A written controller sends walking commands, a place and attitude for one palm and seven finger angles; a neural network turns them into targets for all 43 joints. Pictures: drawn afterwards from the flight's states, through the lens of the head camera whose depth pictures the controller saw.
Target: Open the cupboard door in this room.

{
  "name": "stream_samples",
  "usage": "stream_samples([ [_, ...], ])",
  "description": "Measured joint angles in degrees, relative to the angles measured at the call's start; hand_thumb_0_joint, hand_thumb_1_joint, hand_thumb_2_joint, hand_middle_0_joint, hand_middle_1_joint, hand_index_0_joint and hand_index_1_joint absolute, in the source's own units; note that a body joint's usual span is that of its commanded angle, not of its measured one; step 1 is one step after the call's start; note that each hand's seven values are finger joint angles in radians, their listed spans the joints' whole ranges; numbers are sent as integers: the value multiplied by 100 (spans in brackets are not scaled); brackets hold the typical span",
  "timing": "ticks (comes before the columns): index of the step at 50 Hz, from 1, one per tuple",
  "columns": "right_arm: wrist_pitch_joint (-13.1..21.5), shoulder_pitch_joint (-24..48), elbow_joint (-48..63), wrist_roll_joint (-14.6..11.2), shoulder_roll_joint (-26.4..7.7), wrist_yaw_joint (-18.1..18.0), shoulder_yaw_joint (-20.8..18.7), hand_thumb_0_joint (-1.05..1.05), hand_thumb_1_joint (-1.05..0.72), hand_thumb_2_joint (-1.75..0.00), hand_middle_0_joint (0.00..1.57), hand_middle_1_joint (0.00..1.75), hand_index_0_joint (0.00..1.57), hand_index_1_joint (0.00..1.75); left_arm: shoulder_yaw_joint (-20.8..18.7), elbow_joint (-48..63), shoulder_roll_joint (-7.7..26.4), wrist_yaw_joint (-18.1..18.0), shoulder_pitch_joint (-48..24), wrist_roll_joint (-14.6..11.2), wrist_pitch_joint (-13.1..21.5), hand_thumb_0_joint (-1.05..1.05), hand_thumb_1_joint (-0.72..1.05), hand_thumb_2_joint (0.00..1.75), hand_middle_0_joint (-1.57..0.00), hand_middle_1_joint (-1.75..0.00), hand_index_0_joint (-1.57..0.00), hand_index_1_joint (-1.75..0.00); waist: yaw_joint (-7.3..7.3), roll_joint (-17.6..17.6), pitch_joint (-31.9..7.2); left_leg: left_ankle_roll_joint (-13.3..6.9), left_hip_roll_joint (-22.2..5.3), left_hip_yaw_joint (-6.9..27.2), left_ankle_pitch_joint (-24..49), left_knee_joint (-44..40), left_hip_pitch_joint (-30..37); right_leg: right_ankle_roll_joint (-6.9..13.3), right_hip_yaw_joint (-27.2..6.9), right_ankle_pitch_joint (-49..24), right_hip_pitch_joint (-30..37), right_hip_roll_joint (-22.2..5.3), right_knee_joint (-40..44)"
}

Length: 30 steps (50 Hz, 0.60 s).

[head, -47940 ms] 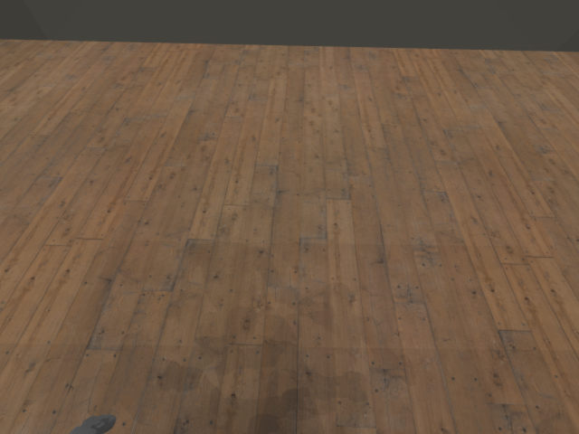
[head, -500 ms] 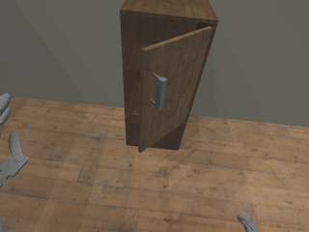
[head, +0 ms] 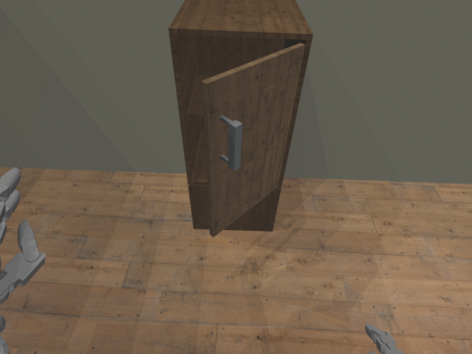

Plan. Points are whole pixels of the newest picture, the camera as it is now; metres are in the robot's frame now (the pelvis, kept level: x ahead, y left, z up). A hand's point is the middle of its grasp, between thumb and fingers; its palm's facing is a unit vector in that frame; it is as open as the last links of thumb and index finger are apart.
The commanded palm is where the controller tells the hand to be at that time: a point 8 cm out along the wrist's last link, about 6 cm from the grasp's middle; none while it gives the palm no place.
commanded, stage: let the arm hang, fingers relaxed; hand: left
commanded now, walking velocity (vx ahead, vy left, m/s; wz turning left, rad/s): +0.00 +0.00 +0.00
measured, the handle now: (229, 143) +0.62 +0.06 +0.02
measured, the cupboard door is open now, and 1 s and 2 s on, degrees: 46 46 46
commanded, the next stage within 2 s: look to check the result in 1.16 s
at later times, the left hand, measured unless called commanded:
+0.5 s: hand out of the picture -0.01 +0.18 -0.17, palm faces +0.05 -0.97 -0.22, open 7.0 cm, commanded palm none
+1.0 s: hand out of the picture -0.01 +0.16 -0.17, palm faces +0.05 -0.98 -0.19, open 7.4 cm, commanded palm none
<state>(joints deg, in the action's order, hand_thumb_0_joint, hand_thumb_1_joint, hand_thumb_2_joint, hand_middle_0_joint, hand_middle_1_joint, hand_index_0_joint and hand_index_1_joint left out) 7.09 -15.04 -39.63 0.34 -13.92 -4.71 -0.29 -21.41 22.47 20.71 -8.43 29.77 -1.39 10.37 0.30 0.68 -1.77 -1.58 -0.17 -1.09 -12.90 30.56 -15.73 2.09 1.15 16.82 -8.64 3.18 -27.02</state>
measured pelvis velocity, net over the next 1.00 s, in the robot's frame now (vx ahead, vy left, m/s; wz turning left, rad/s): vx -0.01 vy -0.01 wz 0.03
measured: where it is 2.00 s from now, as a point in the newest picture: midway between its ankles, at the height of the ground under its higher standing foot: outside the picture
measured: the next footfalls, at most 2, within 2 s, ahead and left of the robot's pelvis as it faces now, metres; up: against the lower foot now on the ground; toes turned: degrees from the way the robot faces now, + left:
none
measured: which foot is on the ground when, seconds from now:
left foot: down 0.00-1.00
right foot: down 0.00-1.00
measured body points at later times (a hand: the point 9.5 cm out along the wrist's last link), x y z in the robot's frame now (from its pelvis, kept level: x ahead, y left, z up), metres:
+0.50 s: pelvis +0.00 -0.01 +0.01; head +0.02 +0.00 +0.45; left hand -0.02 +0.24 -0.15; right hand +0.02 -0.24 -0.15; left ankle +0.04 +0.10 -0.74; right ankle -0.02 -0.10 -0.74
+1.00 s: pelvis -0.01 -0.01 +0.01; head -0.01 -0.02 +0.46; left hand -0.01 +0.21 -0.15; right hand +0.00 -0.22 -0.16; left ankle +0.04 +0.10 -0.74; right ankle -0.02 -0.10 -0.74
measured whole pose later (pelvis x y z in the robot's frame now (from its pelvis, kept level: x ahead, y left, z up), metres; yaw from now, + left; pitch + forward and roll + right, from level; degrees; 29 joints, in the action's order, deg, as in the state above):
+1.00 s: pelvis -0.01 -0.01 +0.01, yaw +2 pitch -2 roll +0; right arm -0.5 -15.3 -65.5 1.2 -8.6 -1.5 0.4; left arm 0.0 -65.3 7.3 -1.5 15.6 0.6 0.5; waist -0.9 1.5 1.5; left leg -1.2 1.6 0.2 -8.3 22.9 -12.4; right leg 2.3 1.6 14.9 -6.9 1.8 -23.9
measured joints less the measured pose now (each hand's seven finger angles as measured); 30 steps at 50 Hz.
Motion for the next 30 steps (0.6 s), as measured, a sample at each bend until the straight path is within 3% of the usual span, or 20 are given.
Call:
stream_samples([
  [3, 67, 16, 104, 3, -13, -23, -1, 2, -90, -90, 20, 30, 20, 30, -54, -6, 7, -6, -73, 29, 40, 2, 88, 90, -21, -30, -22, -30, -54, -114, 51, -29, 91, -64, 40, -223, 117, -46, -56, 20, 1, -96, -2],
  [5, 251, 140, -104, -20, -105, 193, -81, 2, -90, -90, 20, 30, 20, 30, 243, -764, 94, 192, -492, 163, 140, 1, 89, 90, -21, -30, -21, -30, -68, -37, 17, -58, 149, -35, 94, -211, -55, -109, 17, 20, -287, -164, -291],
  [8, -128, 442, -459, 38, -265, 389, -76, 1, -90, -90, 20, 30, 20, 30, 956, -2687, 15, 569, -1334, 284, -544, 1, 89, 90, -20, -30, -20, -30, -106, 73, -34, -114, 318, -5, 111, -62, -336, -115, -41, 255, -586, -300, -607],
  [10, -338, 607, -691, 74, -273, 445, -39, 1, -90, -90, 20, 30, 20, 30, 1371, -4064, -223, 709, -1691, 332, -900, 1, 90, 90, -20, -30, -20, -30, -147, 163, 21, -105, 319, 7, 74, 42, -402, -77, -36, 323, -612, -297, -635],
  [16, -659, 568, -1319, 114, 36, 499, 91, 1, -90, -89, 20, 30, 20, 30, 2221, -6871, -980, 860, -1698, 291, -1252, 1, 91, 90, -20, -30, -20, -29, -269, -50, 344, -12, 237, 56, 126, -160, -74, -21, -5, 169, -261, -209, -357],
  [18, -712, 456, -1562, 107, 139, 468, 122, 1, -90, -89, 20, 30, 20, 30, 2156, -7390, -1158, 746, -1609, 197, -1216, 0, 94, 90, -20, -30, -21, -30, -228, -136, 434, 7, 202, 97, 185, -279, 8, -10, 29, 80, -139, -169, -165],
  [23, -825, 184, -2142, 95, 318, 400, 131, 1, -90, -89, 20, 30, 20, 30, 2077, -8165, -951, 729, -1451, 198, -1118, -2, 99, 89, -21, -30, -21, -30, -58, -126, 564, 46, 137, 205, 335, -518, 119, 32, 120, -163, 85, -89, 285],
  [30, -856, -20, -2505, 64, 382, 346, 89, 1, -90, -89, 20, 30, 20, 30, 2103, -8796, -896, 722, -1131, 189, -1109, 0, 94, 90, -20, -30, -21, -30, -54, 73, 611, 31, 142, 194, 434, -691, 228, 22, 106, -269, 189, -95, 460],
])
